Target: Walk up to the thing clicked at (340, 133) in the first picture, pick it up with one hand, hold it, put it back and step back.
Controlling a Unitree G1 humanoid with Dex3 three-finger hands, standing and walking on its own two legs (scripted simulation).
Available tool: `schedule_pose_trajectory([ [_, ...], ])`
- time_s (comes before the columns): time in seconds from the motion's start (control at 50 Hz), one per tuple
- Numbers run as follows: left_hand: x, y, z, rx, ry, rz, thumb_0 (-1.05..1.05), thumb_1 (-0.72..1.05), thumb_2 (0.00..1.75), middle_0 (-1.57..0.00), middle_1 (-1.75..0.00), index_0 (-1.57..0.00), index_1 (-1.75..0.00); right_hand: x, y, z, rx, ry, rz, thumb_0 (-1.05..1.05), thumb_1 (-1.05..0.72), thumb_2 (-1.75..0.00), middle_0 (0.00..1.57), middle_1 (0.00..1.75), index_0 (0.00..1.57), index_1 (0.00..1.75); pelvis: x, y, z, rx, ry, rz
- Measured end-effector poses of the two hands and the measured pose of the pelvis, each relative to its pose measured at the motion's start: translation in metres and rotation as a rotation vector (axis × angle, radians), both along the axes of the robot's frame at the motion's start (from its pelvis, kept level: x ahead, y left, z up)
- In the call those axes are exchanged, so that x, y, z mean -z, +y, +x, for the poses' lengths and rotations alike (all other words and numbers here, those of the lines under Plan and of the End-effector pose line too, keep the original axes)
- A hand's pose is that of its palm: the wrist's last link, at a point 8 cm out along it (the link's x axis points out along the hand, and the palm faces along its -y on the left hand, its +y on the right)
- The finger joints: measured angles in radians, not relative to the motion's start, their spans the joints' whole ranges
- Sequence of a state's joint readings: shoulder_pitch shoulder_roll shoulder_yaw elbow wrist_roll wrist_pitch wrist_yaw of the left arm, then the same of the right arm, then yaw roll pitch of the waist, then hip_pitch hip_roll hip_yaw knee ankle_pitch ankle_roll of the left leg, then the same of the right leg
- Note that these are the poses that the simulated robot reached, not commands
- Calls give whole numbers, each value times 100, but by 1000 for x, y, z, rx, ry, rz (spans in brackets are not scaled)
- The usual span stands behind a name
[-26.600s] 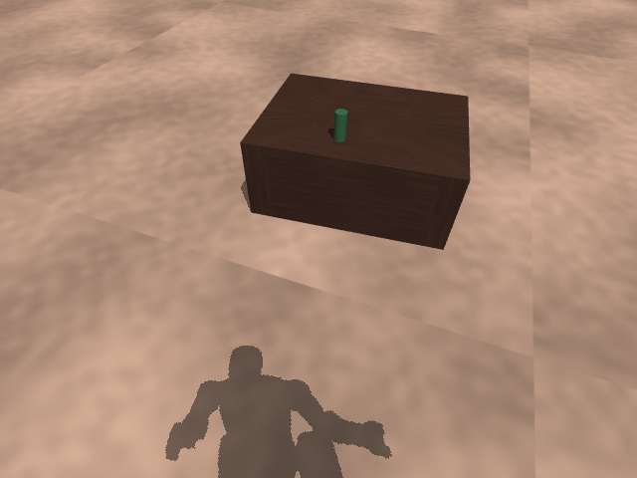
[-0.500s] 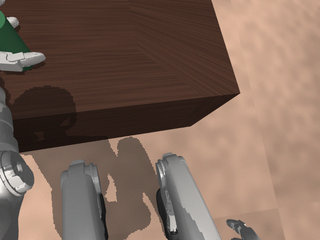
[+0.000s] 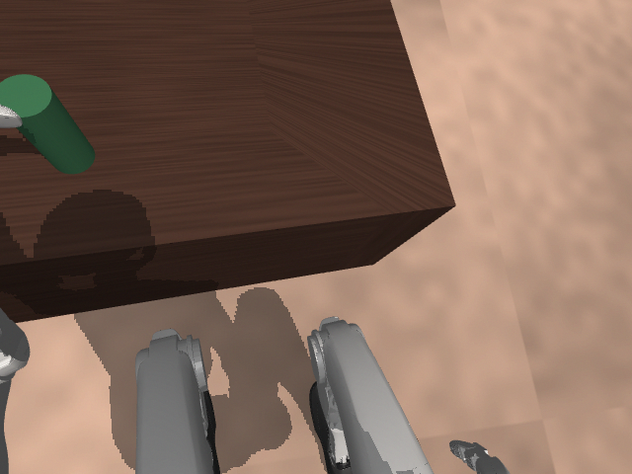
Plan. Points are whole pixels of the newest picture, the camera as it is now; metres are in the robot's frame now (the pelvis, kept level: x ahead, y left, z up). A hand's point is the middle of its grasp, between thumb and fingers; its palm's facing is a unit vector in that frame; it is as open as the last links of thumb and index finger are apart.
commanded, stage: rise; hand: left
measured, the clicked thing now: (51, 130) +0.54 +0.27 -0.03
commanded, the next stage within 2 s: home in 0.12 s
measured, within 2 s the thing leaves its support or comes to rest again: neither
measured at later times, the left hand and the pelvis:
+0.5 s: hand out of the picture +0.47 +0.40 +0.18, palm faces +0.44 -0.82 -0.37, open 17.5 cm; pelvis +0.04 +0.02 +0.18, yaw +5 degrees
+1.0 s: hand out of the picture +0.27 +0.26 +0.18, palm faces +0.27 -0.91 -0.30, open 17.3 cm; pelvis +0.06 +0.02 +0.25, yaw +7 degrees
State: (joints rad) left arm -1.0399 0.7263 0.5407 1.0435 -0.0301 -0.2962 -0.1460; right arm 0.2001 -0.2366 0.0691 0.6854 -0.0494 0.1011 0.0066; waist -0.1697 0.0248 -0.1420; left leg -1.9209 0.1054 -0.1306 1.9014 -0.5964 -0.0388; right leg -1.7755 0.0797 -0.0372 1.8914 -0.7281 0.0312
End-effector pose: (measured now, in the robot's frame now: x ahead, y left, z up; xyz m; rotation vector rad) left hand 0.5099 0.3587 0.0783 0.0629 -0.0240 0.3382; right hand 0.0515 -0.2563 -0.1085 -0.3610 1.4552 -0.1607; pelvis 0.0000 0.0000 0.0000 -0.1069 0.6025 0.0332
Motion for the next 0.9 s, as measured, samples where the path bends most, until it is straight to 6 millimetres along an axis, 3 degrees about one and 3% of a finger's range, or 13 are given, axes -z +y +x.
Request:
schedule_pose_trajectory([
  [0.12, -43, 12, -4, 53, 102, 24, -1, -53, 4, -8, -6, -10, -4, -49, 2, 6, 5, -27, -8, 0, -90, -89, 21, 30, 21, 30, -44, 5, 9, -17, -25, -6],
  [0.22, -70, 25, -13, -9, 239, 84, -1, -49, 4, -7, -5, -8, -4, -96, 1, 16, 17, -46, -18, 0, -89, -89, 20, 30, 21, 30, -85, 9, 16, -32, -68, -3],
  [0.38, -111, 62, -50, -186, 392, 94, -1, -51, 4, -6, -5, -7, -5, -166, 3, 27, 14, -67, -34, 0, -89, -90, 20, 30, 21, 30, -148, 13, 32, -58, -140, 3],
  [0.5, -130, 75, -82, -238, 508, 118, -1, -54, 4, -6, -5, -6, -5, -202, 6, 36, 3, -91, -34, 0, -89, -90, 20, 30, 21, 30, -183, 19, 42, -78, -200, 12],
  [0.58, -133, 63, -104, -203, 570, 135, -1, -55, 4, -5, -5, -6, -5, -219, 11, 47, -5, -126, -18, 0, -89, -90, 20, 30, 21, 30, -202, 23, 49, -85, -243, 23],
  [0.66, -120, 35, -135, -136, 657, 120, -1, -55, 4, -5, -5, -5, -5, -233, 17, 65, 7, -201, 0, 1, -89, -90, 20, 30, 21, 30, -219, 26, 54, -85, -290, 38],
  [0.78, -109, -12, -187, -84, 693, 51, -1, -54, 5, -6, -5, -6, -5, -255, 30, 105, -4, -355, 19, 1, -89, -90, 20, 30, 21, 30, -238, 26, 59, -84, -360, 61],
  [0.9, -115, -38, -236, -87, 689, 29, -1, -52, 6, -6, -5, -6, -5, -272, 46, 148, -63, -504, 46, 1, -89, -90, 20, 30, 21, 30, -248, 23, 59, -90, -419, 82],
])
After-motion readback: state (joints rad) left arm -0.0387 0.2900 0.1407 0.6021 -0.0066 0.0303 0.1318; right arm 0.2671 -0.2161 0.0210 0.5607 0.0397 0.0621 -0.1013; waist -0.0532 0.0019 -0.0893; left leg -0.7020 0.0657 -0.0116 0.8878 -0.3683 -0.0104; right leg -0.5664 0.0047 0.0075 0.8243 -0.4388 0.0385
